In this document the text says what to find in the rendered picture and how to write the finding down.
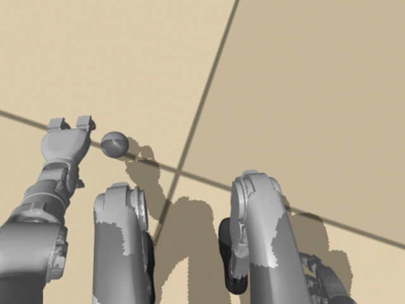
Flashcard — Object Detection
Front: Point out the right robot hand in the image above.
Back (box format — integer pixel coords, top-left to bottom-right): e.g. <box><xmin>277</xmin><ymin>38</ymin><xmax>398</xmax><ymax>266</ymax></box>
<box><xmin>299</xmin><ymin>252</ymin><xmax>348</xmax><ymax>304</ymax></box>

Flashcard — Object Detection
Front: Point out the right robot foot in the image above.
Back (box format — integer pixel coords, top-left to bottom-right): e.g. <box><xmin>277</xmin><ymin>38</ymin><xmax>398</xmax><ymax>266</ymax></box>
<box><xmin>218</xmin><ymin>217</ymin><xmax>248</xmax><ymax>295</ymax></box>

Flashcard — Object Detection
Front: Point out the left robot hand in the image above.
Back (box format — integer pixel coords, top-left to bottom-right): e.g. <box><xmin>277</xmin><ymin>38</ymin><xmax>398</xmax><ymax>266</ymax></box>
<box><xmin>41</xmin><ymin>115</ymin><xmax>96</xmax><ymax>189</ymax></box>

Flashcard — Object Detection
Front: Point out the ball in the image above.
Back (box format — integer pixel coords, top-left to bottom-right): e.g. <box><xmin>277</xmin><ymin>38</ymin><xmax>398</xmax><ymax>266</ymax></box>
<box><xmin>101</xmin><ymin>132</ymin><xmax>129</xmax><ymax>158</ymax></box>

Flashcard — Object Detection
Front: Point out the left robot arm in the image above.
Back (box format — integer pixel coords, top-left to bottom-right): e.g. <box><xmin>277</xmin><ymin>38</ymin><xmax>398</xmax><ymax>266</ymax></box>
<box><xmin>0</xmin><ymin>158</ymin><xmax>79</xmax><ymax>304</ymax></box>

